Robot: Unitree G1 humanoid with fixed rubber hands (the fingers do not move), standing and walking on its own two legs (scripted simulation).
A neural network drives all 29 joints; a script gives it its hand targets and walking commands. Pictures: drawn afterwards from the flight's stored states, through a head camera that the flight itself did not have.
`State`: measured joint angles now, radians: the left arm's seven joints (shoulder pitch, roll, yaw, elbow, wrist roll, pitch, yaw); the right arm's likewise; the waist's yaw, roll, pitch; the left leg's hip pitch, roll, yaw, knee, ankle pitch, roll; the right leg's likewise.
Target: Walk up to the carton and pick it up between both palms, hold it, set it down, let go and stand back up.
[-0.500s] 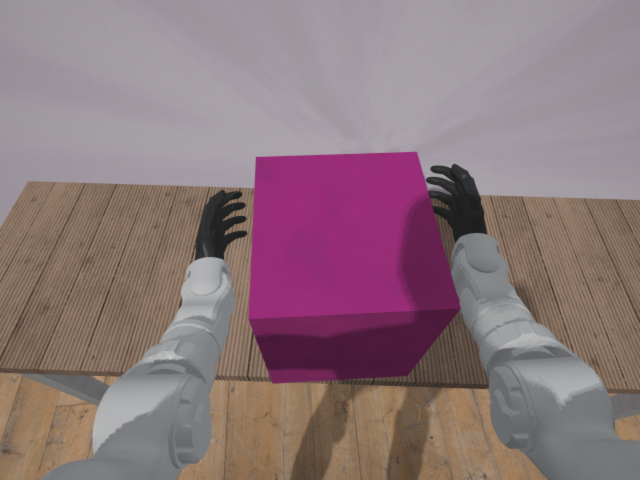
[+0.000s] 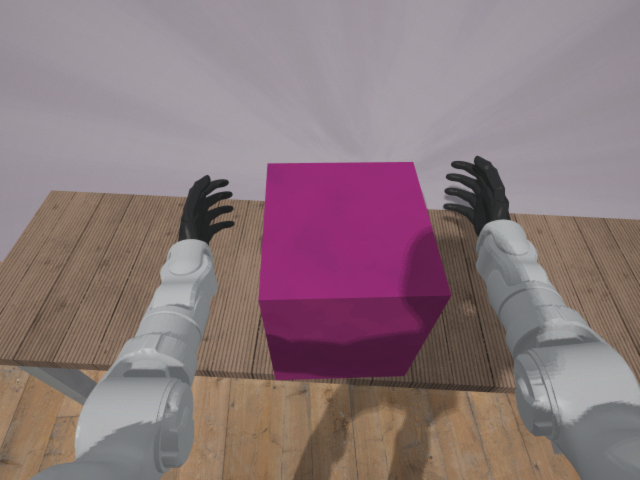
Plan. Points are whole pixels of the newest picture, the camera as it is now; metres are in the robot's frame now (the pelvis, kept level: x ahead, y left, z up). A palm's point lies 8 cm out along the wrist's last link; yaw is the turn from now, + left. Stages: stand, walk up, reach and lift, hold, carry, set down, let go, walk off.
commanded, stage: set down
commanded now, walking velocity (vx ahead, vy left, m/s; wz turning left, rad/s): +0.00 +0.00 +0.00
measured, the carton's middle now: (340, 276) +0.39 +0.00 +0.00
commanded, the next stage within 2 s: none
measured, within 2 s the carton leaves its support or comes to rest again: neither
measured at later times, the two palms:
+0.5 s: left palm (184, 291) +0.34 +0.20 +0.03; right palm (498, 272) +0.37 -0.20 +0.06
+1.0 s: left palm (178, 361) +0.26 +0.20 -0.01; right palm (511, 349) +0.29 -0.21 +0.01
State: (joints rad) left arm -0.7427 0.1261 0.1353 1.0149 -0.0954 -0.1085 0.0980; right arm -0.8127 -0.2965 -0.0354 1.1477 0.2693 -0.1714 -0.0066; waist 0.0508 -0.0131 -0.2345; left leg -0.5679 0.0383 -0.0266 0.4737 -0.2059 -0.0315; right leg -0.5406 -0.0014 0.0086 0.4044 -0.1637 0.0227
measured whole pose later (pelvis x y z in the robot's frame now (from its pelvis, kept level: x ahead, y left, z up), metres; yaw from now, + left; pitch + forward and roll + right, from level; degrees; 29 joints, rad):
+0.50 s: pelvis -0.01 +0.00 +0.00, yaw +0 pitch +10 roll -1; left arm -0.53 0.13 0.08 0.96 -0.10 -0.17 0.09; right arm -0.64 -0.27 -0.04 1.14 0.27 -0.18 0.01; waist 0.05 -0.02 -0.16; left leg -0.44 0.04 -0.03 0.47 -0.21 -0.03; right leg -0.42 0.00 0.01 0.40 -0.16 0.02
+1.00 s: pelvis -0.02 +0.00 +0.00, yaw +0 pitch +6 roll -1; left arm -0.21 0.13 -0.01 0.78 -0.13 -0.30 0.09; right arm -0.29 -0.23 -0.04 0.96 0.27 -0.29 0.05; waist 0.05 -0.04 -0.12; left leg -0.38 0.04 -0.03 0.47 -0.21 -0.03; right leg -0.35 0.00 0.01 0.40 -0.16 0.02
